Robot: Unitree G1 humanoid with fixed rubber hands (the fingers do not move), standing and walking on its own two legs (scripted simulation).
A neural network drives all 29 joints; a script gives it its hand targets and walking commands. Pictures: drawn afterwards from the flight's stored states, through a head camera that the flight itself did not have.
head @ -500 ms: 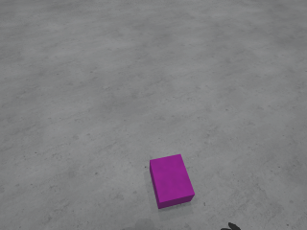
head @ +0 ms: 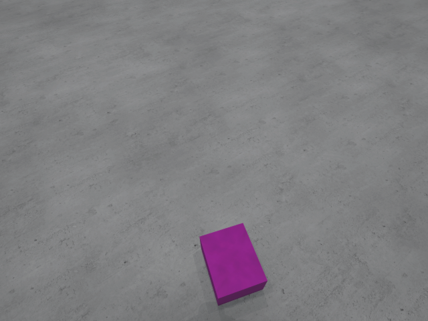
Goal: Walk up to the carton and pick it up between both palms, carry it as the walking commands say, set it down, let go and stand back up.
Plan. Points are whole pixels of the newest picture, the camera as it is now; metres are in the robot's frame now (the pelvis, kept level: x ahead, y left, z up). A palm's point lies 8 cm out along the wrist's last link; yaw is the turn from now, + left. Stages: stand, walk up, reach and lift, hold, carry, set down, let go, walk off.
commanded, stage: walk up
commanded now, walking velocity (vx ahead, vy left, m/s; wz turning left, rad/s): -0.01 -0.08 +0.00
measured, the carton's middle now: (231, 262) +0.43 -0.07 -0.70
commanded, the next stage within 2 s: none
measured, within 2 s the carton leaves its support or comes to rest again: neither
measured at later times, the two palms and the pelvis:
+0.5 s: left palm out of the picture +0.00 +0.19 -0.13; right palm out of the picture -0.02 -0.28 -0.14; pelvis -0.02 -0.05 +0.00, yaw +0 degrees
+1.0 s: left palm out of the picture +0.01 +0.14 -0.13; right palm out of the picture -0.02 -0.40 -0.15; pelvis -0.01 -0.12 -0.01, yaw +7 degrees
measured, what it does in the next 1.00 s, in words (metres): steps to the right: left foot, then right foot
